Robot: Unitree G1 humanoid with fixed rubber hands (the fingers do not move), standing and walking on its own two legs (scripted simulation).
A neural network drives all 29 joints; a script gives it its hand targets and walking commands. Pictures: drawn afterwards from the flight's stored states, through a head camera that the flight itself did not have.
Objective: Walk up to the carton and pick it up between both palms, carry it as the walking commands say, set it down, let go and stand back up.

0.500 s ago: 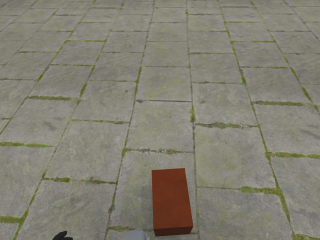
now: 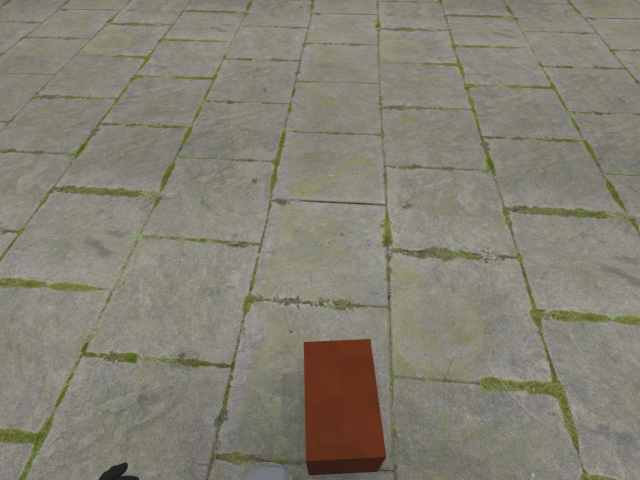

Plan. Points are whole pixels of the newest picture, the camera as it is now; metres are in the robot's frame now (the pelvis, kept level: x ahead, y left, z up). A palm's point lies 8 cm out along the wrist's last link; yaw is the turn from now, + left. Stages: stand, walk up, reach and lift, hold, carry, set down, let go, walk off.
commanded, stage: walk up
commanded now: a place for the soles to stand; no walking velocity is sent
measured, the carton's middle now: (340, 406) +0.40 -0.01 -0.63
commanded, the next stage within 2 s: none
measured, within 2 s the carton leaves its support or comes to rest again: neither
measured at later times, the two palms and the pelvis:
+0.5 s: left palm out of the picture +0.09 +0.29 -0.10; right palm out of the picture +0.05 -0.34 -0.10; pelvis -0.01 -0.01 +0.00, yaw +1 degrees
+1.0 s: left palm out of the picture +0.10 +0.29 -0.10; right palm out of the picture +0.05 -0.35 -0.09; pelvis +0.00 -0.02 +0.00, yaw +0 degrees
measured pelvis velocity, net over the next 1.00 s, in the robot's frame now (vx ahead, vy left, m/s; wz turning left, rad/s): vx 0.00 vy -0.02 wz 0.01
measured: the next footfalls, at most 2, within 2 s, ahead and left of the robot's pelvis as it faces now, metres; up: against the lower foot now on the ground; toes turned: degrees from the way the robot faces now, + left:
left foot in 0.44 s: +0.09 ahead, +0.13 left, +0.00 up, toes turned -1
left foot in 1.32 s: +0.10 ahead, +0.12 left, +0.00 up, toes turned +0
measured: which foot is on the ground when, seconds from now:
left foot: down 0.00-0.18, up 0.20-0.42, down 0.44-1.00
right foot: down 0.00-1.00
